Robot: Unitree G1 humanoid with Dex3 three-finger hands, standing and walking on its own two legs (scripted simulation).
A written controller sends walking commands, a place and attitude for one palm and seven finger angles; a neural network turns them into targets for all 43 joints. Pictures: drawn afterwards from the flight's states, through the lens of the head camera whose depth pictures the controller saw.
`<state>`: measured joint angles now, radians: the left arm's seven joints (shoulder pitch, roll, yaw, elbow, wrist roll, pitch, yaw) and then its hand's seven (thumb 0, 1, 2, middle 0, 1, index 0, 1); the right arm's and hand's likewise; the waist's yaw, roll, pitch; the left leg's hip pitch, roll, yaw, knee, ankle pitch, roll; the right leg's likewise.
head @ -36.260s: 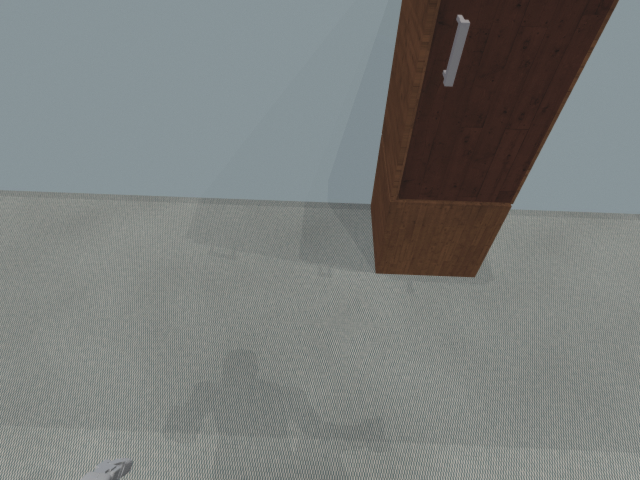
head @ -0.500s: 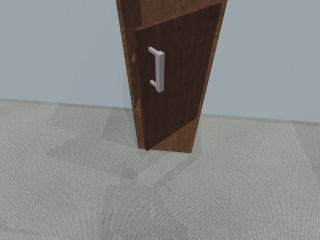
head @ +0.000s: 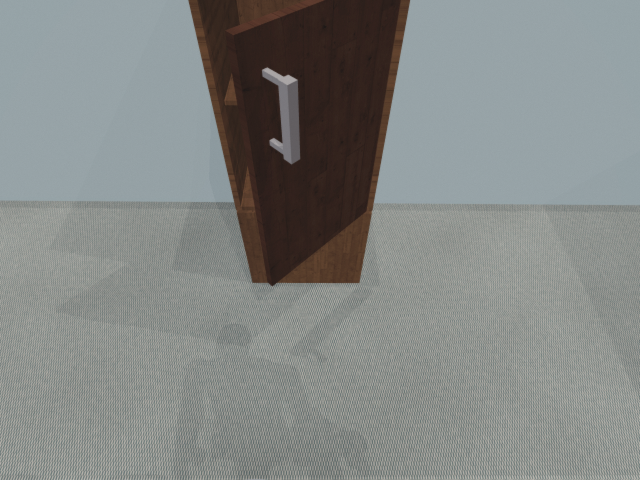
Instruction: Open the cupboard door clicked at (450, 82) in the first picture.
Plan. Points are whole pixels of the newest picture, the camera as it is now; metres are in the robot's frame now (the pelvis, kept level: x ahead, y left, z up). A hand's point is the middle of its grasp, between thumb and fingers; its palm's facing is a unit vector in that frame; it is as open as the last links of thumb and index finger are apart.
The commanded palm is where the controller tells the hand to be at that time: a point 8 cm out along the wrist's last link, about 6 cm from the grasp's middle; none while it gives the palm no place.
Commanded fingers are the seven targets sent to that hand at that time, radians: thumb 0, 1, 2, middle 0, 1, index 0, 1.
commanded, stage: walk to a spot facing it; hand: left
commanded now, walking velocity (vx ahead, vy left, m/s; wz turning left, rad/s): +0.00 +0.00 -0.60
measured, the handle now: (281, 117) +0.58 +0.10 +0.13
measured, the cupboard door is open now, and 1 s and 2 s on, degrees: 45 45 45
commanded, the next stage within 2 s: none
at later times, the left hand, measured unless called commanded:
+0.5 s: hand out of the picture +0.08 +0.16 -0.16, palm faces -0.24 -0.94 -0.24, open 7.4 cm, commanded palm none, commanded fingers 0.00 0.90 0.90 -0.20 -0.30 -0.20 -0.30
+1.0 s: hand (274, 450) +0.18 +0.08 -0.15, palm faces -0.57 -0.77 -0.30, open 7.4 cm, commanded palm none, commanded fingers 0.00 0.90 0.90 -0.20 -0.30 -0.20 -0.30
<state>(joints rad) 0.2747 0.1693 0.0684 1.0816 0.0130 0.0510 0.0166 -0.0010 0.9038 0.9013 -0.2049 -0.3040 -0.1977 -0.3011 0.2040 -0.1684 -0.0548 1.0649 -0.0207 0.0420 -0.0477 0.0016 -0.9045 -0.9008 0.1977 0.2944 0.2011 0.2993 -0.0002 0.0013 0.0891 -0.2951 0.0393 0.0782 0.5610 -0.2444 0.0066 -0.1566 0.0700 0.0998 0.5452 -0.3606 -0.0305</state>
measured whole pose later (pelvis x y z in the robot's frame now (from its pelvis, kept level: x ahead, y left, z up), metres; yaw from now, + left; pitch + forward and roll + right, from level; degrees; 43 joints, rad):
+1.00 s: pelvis -0.03 -0.03 -0.01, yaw -37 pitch +0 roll +0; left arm 0.13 0.23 0.07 0.90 0.02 0.03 0.00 0.00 0.91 0.90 -0.20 -0.30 -0.20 -0.30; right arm 0.22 -0.25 -0.07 0.93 -0.01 0.07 -0.02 0.00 -0.90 -0.90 0.20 0.29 0.20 0.30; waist -0.02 0.05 0.14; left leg -0.39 0.12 0.08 0.99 -0.53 -0.06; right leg -0.31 0.01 -0.03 0.63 -0.32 -0.04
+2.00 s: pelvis +0.04 -0.25 +0.01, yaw -69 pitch +1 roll +0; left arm 0.24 0.19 0.07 1.01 0.02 -0.04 -0.01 0.00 0.93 0.90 -0.21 -0.30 -0.20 -0.30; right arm 0.16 -0.19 -0.05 0.93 -0.02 0.00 0.02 0.00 -0.91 -0.90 0.19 0.29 0.20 0.30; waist -0.01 0.00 0.08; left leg -0.55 0.12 0.06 0.85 -0.24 -0.06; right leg -0.12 0.04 -0.03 0.38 -0.28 -0.06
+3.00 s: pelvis +0.15 -0.75 -0.01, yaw -72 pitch +0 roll -1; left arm 0.33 0.14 0.03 1.12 0.02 -0.06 0.01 0.00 0.92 0.90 -0.20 -0.30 -0.20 -0.30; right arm 0.15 -0.19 -0.05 1.00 -0.02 -0.03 0.02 0.00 -0.92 -0.90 0.19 0.29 0.20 0.30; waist -0.01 -0.02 0.07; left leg -0.45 0.05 0.13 0.60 -0.08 0.05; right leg 0.00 -0.04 -0.25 0.55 -0.48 0.01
